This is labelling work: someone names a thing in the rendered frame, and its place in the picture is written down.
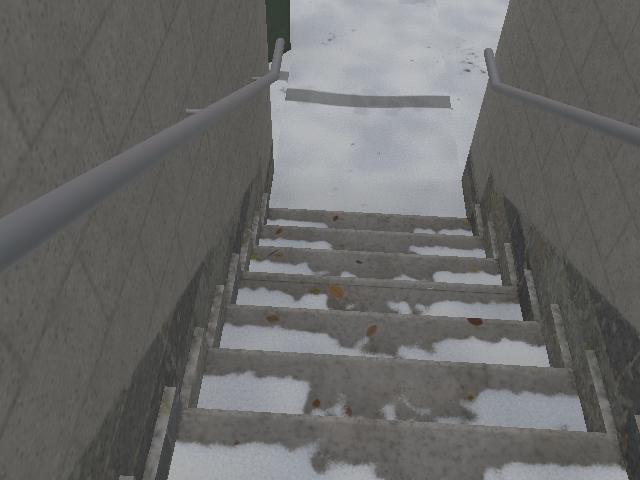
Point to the stairs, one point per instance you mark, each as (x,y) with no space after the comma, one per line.
(370,346)

